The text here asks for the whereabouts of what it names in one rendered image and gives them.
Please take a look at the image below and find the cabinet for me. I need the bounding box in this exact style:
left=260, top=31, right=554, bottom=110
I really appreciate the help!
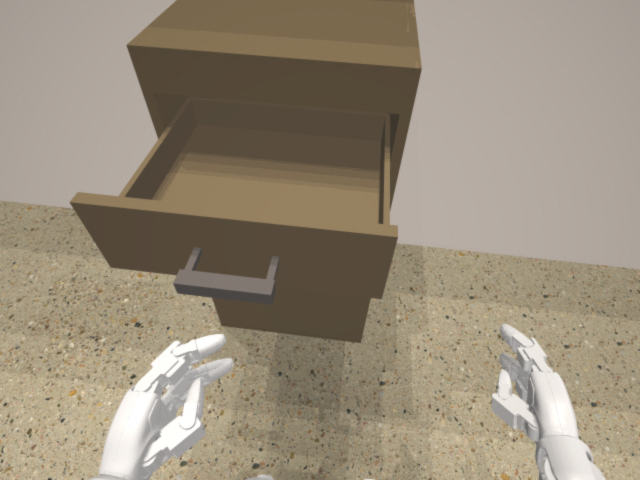
left=127, top=0, right=422, bottom=343

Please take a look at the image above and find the drawer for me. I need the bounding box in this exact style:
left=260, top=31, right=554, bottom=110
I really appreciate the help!
left=70, top=97, right=398, bottom=299

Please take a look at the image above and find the right robot hand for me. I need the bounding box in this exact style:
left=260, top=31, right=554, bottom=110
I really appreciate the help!
left=492, top=324, right=579, bottom=446

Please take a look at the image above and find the left robot hand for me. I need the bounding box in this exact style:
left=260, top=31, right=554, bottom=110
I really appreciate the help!
left=99, top=334, right=234, bottom=480

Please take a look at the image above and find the handle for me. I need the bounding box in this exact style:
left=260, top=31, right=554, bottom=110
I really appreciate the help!
left=173, top=247, right=280, bottom=305

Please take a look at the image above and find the robot right forearm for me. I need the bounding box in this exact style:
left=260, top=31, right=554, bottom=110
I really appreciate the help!
left=535, top=435, right=606, bottom=480

